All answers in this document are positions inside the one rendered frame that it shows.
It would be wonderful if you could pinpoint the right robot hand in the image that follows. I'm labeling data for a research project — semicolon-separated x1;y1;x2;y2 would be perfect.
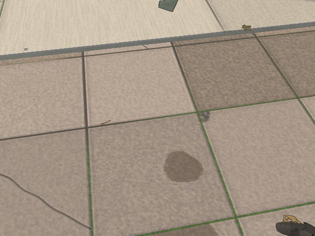
276;221;315;236

